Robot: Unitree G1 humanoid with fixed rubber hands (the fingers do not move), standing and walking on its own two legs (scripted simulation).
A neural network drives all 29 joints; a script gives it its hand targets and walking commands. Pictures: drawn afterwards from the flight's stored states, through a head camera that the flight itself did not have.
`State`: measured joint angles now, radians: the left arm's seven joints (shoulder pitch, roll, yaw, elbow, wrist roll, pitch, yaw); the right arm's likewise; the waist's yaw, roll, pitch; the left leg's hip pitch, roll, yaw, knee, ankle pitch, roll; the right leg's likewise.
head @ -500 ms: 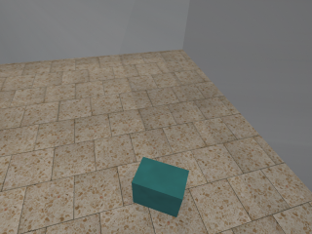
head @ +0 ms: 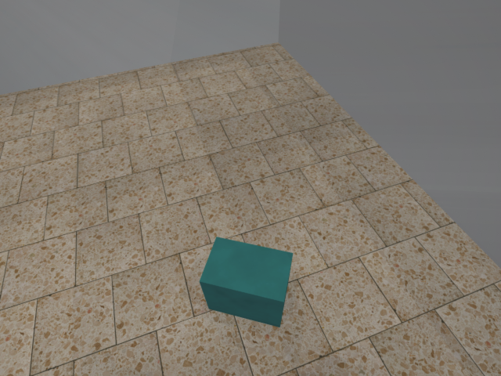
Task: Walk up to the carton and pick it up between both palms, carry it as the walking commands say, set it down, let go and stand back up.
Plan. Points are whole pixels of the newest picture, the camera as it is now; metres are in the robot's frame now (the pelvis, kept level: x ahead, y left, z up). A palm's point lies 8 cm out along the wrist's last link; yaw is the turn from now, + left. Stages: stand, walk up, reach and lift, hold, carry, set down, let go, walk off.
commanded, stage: walk up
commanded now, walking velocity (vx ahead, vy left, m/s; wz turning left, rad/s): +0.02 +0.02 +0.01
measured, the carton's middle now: (248, 282) +0.56 +0.01 -0.63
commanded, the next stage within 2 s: none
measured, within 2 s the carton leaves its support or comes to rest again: neither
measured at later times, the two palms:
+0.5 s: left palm out of the picture +0.02 +0.22 -0.12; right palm out of the picture +0.03 -0.26 -0.13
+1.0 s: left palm out of the picture +0.12 +0.40 -0.13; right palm out of the picture +0.03 -0.11 -0.11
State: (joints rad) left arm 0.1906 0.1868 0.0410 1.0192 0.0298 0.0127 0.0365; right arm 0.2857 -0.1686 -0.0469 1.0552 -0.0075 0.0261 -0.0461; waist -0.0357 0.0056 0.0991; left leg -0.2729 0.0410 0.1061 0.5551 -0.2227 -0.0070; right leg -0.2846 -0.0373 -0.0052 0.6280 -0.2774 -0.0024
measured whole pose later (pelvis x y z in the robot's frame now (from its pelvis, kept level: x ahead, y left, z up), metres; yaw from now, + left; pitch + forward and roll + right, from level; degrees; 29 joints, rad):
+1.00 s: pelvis +0.04 +0.14 +0.01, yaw -11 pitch -2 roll +0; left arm 0.27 0.27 0.08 0.98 0.05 0.03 0.00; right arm 0.31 -0.21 -0.02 0.95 -0.02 -0.01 0.00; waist 0.02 -0.05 0.02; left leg -0.15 0.02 0.14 0.47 -0.29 0.02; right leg -0.48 -0.07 0.07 1.06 -0.35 0.00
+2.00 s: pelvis +0.27 +0.06 +0.00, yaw -12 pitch +0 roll -1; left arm 0.18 0.26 0.07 0.97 0.02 0.08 0.03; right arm 0.12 -0.24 -0.06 0.91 -0.02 0.05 -0.07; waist 0.01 0.00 0.14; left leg -0.35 0.09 0.04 0.59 -0.23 -0.03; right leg -0.43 0.02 -0.02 1.10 -0.53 0.04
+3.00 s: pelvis +0.15 +0.14 +0.01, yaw -14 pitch -2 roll +0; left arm 0.23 0.23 0.03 1.01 0.02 0.07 0.01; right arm 0.21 -0.18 -0.01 0.88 -0.03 0.00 -0.02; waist 0.02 -0.06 0.02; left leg -0.18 -0.03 0.06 0.44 -0.23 0.05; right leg -0.19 -0.01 0.04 0.67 -0.41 0.02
